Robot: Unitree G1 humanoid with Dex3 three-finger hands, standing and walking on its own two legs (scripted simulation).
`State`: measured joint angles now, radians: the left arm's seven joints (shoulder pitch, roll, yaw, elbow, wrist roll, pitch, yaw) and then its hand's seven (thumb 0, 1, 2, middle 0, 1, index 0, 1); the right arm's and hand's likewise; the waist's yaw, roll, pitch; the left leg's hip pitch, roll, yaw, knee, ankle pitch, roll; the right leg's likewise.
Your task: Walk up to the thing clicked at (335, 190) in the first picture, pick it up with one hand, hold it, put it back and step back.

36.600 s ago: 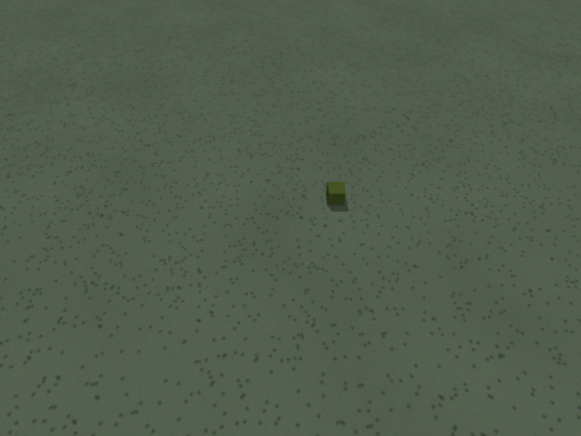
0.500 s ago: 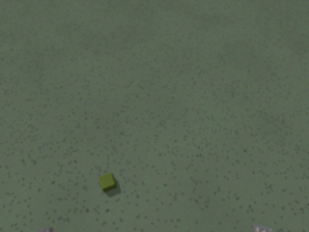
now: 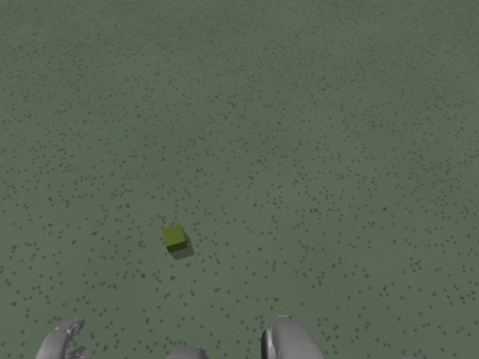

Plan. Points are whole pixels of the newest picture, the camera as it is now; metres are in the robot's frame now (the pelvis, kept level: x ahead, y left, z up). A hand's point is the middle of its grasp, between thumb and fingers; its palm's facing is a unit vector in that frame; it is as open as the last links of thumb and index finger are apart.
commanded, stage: step back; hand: left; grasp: from above
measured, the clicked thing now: (175, 238) +0.57 +0.25 -0.71
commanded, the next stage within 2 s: none
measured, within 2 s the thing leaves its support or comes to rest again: neither
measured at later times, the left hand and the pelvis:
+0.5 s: hand out of the picture +0.00 +0.24 -0.12, palm faces -0.07 -0.90 -0.43, open 7.4 cm; pelvis -0.12 -0.01 +0.01, yaw -5 degrees
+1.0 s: hand out of the picture -0.19 +0.28 -0.14, palm faces -0.09 -0.92 -0.39, open 7.4 cm; pelvis -0.29 +0.01 +0.01, yaw -6 degrees
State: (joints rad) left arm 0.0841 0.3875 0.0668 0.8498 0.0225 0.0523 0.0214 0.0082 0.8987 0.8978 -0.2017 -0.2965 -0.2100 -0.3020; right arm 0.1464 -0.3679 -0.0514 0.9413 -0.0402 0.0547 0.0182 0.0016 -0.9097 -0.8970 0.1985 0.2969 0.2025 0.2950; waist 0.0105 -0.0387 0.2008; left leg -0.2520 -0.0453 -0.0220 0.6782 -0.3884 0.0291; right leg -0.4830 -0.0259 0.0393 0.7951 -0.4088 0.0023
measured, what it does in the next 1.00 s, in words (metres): walks backwards: right foot, then left foot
